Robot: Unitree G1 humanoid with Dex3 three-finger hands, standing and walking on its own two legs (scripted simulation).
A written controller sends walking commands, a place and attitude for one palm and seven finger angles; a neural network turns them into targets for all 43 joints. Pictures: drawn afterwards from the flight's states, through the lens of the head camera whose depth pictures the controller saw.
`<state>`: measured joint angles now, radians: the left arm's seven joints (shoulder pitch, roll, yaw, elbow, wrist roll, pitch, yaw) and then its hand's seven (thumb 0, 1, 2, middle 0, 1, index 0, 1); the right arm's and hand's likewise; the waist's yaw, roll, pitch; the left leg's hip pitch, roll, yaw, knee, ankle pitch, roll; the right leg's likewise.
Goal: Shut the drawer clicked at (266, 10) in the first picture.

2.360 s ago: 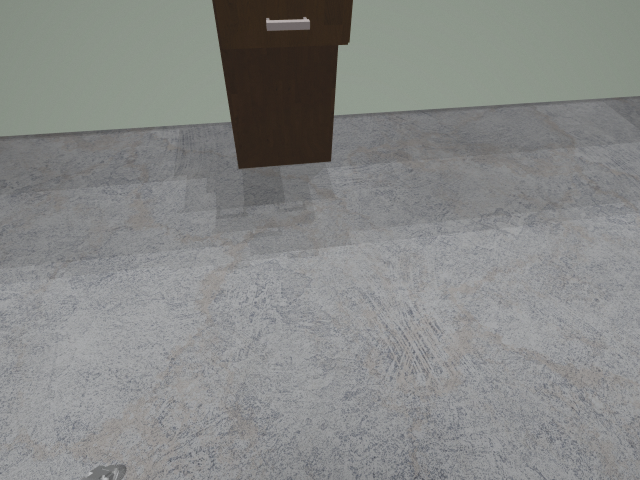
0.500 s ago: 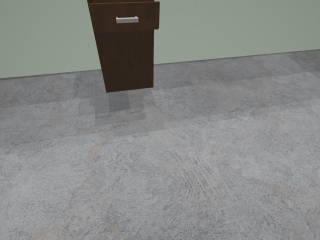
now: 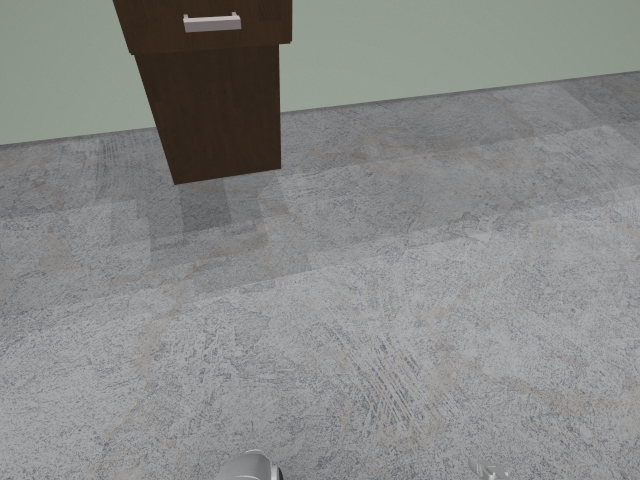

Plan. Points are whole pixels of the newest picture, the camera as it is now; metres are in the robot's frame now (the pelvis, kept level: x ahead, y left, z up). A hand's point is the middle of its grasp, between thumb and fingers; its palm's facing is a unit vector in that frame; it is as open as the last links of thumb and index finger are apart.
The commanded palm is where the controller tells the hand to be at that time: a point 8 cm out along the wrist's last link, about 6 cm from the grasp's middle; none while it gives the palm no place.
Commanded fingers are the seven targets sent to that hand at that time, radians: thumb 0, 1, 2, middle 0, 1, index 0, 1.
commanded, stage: walk to a spot facing it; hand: left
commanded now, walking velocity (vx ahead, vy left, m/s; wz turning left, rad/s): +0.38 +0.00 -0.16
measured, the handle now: (211, 20) +1.09 +0.36 +0.05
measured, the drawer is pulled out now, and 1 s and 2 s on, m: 0.28 0.28 0.28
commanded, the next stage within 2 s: turn to face it in 1.06 s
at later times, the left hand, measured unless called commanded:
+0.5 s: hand (245, 337) +0.34 +0.14 -0.13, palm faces -0.16 -0.97 -0.17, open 7.4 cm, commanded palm none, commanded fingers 0.00 0.90 0.90 -0.20 -0.30 -0.20 -0.30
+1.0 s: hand (234, 306) +0.42 +0.18 -0.17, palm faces -0.04 -0.99 -0.14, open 7.3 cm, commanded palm none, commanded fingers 0.00 0.90 0.90 -0.20 -0.30 -0.20 -0.30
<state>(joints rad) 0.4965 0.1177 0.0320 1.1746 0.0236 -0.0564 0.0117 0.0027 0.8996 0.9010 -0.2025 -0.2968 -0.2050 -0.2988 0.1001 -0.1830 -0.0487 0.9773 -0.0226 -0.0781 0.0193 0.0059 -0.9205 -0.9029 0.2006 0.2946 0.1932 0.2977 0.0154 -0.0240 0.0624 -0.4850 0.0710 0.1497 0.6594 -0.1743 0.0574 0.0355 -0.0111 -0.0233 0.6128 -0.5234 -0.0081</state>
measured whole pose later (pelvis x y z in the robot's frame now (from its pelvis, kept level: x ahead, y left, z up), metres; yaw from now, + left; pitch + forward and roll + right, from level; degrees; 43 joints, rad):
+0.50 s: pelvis +0.21 -0.01 +0.02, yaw -6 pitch +0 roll +1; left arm 0.13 0.16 0.06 1.00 0.04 -0.01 -0.03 0.00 0.91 0.90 -0.20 -0.30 -0.20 -0.30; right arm 0.46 -0.13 -0.04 1.14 -0.03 -0.07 -0.01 0.00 -0.91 -0.90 0.20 0.29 0.20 0.30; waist -0.07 0.00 0.05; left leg 0.00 0.05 0.26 0.40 -0.39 -0.01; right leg -0.42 -0.07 -0.12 0.57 -0.20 -0.03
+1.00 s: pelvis +0.44 +0.00 +0.02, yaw -7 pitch -1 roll -1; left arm 0.36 0.19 0.06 1.13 0.02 -0.02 -0.01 0.00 0.91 0.90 -0.20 -0.30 -0.20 -0.30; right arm 0.18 -0.19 -0.05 0.98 -0.03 -0.08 0.01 0.00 -0.92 -0.90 0.20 0.29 0.19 0.30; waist 0.02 -0.04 0.03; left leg -0.34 0.10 0.20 0.65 -0.28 0.04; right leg -0.27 -0.06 -0.06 1.00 -0.45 -0.01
